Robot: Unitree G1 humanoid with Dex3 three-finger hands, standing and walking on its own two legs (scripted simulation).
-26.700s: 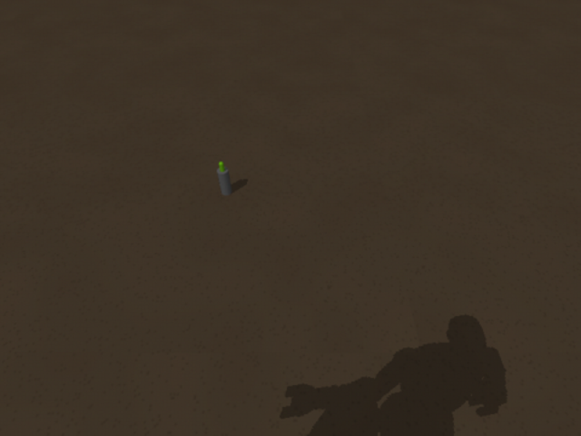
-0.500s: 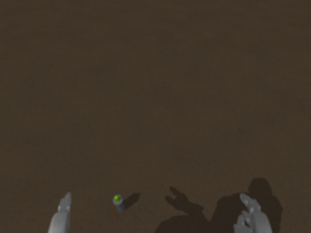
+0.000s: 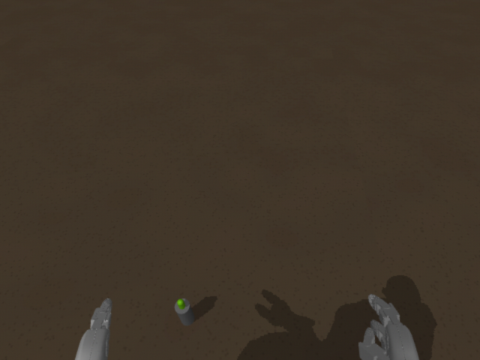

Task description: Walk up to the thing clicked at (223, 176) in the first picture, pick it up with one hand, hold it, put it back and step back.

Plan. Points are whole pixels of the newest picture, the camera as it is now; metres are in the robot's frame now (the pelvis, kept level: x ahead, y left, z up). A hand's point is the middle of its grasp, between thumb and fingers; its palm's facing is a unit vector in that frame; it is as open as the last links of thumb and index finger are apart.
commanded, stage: home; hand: left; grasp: from the side
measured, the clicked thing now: (184, 310) +0.42 +0.21 -0.63
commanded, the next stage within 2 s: stand in 0.62 s
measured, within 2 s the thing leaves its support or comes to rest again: neither
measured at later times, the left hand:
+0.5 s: hand (132, 350) +0.18 +0.18 -0.05, palm faces +0.10 -0.95 -0.29, open 17.6 cm
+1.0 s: hand (133, 354) +0.17 +0.18 -0.05, palm faces +0.10 -0.95 -0.29, open 13.7 cm
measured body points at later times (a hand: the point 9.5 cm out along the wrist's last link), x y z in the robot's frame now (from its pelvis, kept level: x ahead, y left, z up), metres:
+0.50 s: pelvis +0.00 +0.00 +0.00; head +0.02 +0.00 +0.45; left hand +0.17 +0.23 -0.03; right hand +0.16 -0.24 -0.07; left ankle +0.02 +0.14 -0.69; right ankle +0.02 -0.13 -0.69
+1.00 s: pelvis +0.00 +0.00 +0.00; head +0.02 +0.00 +0.45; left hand +0.16 +0.23 -0.03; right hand +0.16 -0.24 -0.07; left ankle +0.02 +0.14 -0.69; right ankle +0.02 -0.13 -0.69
